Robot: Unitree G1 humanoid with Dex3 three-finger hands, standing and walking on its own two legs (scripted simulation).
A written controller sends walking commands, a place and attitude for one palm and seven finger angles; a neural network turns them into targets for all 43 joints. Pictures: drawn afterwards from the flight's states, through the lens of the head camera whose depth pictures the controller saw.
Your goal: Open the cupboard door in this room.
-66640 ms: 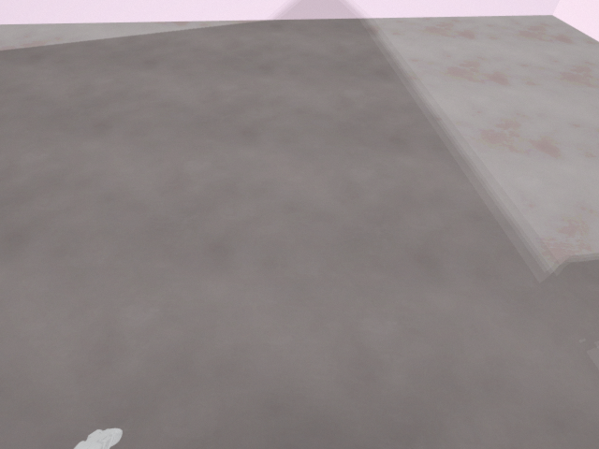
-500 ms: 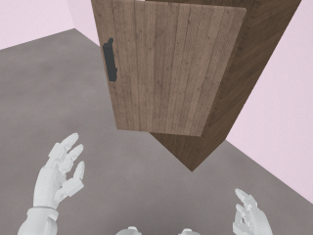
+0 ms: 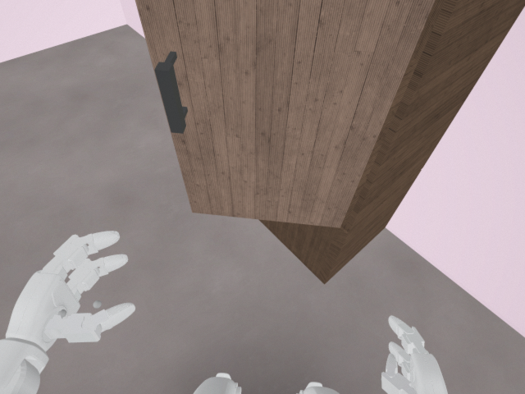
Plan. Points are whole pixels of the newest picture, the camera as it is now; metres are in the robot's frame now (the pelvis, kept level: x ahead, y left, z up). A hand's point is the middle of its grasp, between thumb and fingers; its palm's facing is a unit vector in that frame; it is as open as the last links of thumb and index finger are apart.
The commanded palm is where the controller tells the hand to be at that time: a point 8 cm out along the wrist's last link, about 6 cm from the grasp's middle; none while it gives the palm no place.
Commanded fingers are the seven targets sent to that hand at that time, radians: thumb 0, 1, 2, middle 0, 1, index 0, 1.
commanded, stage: raise the hand with hooked fingers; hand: left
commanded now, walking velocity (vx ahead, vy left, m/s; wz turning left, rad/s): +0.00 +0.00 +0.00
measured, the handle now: (175, 93) +0.58 +0.20 +0.13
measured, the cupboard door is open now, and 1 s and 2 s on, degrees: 43 43 43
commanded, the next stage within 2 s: move the hooked fingers beside the handle in 1.30 s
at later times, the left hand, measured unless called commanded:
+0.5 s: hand (59, 247) +0.27 +0.27 +0.12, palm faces +0.02 -1.00 -0.06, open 13.6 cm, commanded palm +0.24 +0.32 +0.12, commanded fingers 0.00 -0.50 0.30 -0.30 -1.20 -0.30 -1.20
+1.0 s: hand (49, 215) +0.30 +0.29 +0.14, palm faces -0.01 -1.00 -0.02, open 14.0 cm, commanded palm +0.27 +0.33 +0.15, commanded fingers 0.00 -0.50 0.30 -0.30 -1.20 -0.30 -1.20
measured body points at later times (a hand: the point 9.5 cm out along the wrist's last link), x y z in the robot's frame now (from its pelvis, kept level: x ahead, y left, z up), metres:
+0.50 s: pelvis +0.02 +0.00 +0.02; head +0.04 +0.01 +0.47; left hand +0.26 +0.33 +0.12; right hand +0.20 -0.23 -0.04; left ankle +0.02 +0.10 -0.68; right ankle +0.02 -0.11 -0.68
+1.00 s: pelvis +0.01 +0.01 +0.04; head +0.02 +0.01 +0.49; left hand +0.29 +0.34 +0.15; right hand +0.17 -0.24 -0.03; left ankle +0.02 +0.10 -0.68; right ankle +0.02 -0.11 -0.68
